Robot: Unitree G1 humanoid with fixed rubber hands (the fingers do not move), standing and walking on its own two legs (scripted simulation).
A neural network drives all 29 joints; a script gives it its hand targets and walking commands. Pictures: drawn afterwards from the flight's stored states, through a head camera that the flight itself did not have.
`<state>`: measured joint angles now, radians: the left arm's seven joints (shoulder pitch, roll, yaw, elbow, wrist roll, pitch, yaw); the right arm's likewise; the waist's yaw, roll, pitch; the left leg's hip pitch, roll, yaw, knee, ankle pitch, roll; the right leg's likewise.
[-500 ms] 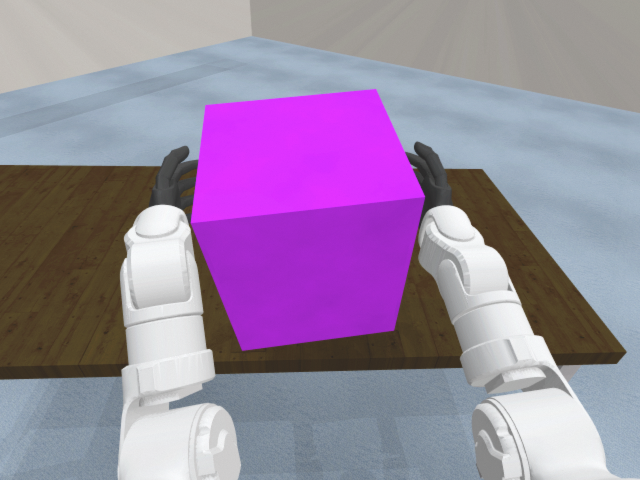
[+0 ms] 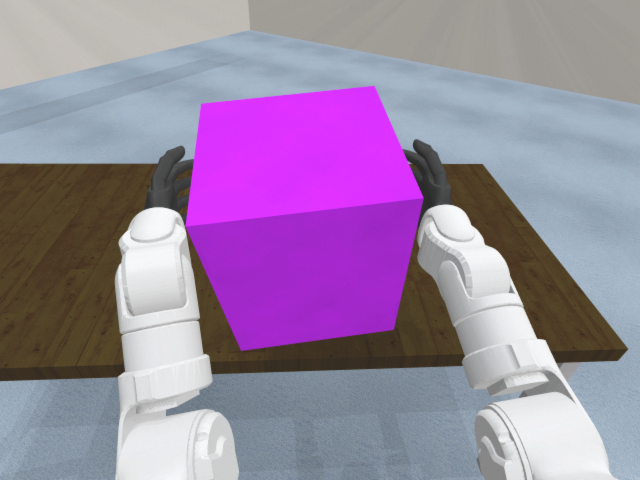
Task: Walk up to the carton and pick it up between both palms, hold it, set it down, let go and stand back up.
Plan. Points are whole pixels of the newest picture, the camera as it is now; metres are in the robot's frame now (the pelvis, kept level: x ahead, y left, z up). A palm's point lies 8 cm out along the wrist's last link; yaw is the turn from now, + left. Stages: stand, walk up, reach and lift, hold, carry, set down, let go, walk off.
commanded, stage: hold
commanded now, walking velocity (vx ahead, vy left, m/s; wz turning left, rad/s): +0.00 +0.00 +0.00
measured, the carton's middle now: (304, 225) +0.39 +0.02 +0.17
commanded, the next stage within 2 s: none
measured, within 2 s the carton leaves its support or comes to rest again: neither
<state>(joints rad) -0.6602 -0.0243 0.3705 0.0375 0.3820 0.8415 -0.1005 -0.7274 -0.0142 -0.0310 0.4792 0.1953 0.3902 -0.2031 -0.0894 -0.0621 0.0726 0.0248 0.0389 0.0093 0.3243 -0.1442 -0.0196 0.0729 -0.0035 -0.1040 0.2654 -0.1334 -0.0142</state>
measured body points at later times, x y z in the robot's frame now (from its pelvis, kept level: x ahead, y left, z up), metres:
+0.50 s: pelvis +0.00 +0.00 +0.00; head -0.06 +0.03 +0.44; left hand +0.37 +0.17 +0.22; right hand +0.37 -0.13 +0.22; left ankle +0.04 +0.13 -0.75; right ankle +0.03 -0.11 -0.75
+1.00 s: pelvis +0.00 +0.00 +0.00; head -0.06 +0.03 +0.44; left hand +0.37 +0.17 +0.22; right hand +0.37 -0.13 +0.22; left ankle +0.04 +0.13 -0.75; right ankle +0.03 -0.11 -0.75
